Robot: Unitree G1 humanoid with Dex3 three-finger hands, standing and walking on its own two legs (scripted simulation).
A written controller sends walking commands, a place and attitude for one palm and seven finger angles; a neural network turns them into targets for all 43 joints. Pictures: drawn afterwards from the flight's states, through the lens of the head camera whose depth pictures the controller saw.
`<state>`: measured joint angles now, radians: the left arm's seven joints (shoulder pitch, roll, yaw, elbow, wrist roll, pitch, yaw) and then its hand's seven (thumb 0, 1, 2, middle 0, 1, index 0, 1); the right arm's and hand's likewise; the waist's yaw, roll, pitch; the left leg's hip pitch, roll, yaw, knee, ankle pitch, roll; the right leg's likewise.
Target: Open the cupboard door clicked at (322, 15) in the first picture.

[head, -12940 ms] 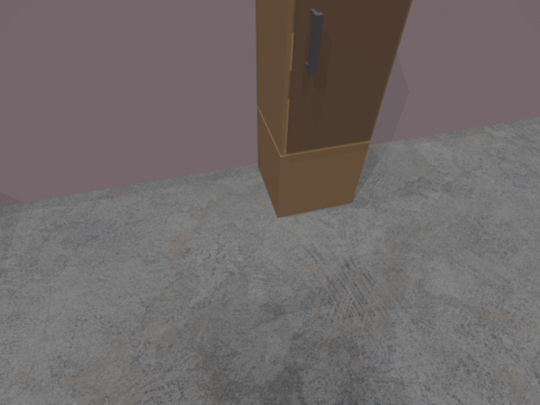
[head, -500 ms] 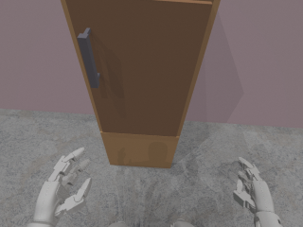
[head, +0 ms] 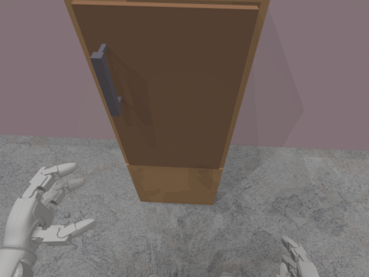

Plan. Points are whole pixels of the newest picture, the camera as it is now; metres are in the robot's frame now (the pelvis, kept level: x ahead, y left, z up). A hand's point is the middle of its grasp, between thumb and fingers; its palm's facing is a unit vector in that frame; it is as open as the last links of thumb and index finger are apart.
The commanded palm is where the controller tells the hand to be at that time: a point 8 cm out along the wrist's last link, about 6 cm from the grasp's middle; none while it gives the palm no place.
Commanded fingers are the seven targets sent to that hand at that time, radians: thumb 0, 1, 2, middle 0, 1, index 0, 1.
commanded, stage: raise the hand with hooked fingers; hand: left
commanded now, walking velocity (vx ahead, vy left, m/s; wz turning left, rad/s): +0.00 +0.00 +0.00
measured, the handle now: (110, 82) +0.52 +0.21 +0.13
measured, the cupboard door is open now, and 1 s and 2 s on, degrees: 0 0 0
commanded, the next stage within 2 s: move the hooked fingers beside the handle in 1.20 s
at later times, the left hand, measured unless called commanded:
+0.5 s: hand (38, 176) +0.26 +0.27 +0.13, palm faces +0.05 -1.00 -0.05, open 13.9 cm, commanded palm +0.24 +0.32 +0.13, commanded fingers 0.00 -0.50 0.30 -0.30 -1.20 -0.30 -1.20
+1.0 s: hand (39, 153) +0.30 +0.27 +0.15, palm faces +0.05 -1.00 -0.03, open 14.0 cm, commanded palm +0.27 +0.32 +0.15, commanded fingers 0.00 -0.50 0.30 -0.30 -1.20 -0.30 -1.20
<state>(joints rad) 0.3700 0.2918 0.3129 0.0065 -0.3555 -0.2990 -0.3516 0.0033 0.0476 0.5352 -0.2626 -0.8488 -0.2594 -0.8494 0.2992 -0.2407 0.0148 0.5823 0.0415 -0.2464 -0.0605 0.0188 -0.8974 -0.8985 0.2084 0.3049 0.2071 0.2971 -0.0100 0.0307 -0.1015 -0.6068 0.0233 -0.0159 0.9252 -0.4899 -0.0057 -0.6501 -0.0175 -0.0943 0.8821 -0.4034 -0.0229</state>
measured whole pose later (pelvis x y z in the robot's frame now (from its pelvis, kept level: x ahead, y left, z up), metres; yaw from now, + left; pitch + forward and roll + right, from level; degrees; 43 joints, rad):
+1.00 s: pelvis +0.00 +0.01 +0.03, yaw -1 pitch +3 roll -1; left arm -0.09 0.42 0.44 0.35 -0.33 -0.08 -0.45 -0.01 -0.50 0.30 -0.30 -1.20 -0.30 -1.20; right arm 0.29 -0.29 0.05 0.59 0.06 -0.22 -0.11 0.02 -0.90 -0.90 0.21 0.30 0.21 0.30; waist 0.01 0.02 -0.04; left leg -0.32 0.01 0.01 0.64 -0.37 0.00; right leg -0.38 -0.01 -0.07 0.62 -0.29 -0.01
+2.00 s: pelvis +0.00 +0.01 +0.03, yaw -2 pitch +7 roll -1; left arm -0.43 0.51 0.46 0.75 -0.27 -0.18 -0.47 -0.01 -0.50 0.30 -0.30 -1.20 -0.30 -1.20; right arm 0.34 -0.29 0.05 0.62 0.06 -0.15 -0.10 0.02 -0.90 -0.90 0.21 0.30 0.21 0.30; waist -0.04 0.01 -0.05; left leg -0.44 0.02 0.02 0.70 -0.38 0.01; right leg -0.49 -0.01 -0.06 0.65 -0.28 -0.01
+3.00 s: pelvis +0.01 +0.02 +0.02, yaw -3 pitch +14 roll -2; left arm -0.78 0.66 0.49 1.14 -0.16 -0.27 -0.47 -0.01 -0.50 0.30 -0.30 -1.20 -0.30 -1.20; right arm 0.39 -0.30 0.05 0.61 0.03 0.01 -0.07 0.01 -0.90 -0.90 0.21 0.30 0.21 0.30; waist -0.12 -0.01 -0.07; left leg -0.60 0.03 0.03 0.77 -0.42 0.02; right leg -0.65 0.00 -0.05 0.70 -0.29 0.00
